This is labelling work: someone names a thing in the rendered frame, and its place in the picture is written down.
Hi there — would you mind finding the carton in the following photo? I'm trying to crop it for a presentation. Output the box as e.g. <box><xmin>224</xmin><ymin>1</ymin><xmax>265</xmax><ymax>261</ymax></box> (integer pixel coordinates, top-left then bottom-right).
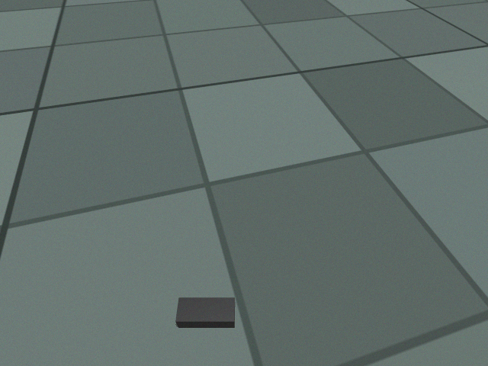
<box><xmin>175</xmin><ymin>297</ymin><xmax>235</xmax><ymax>328</ymax></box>

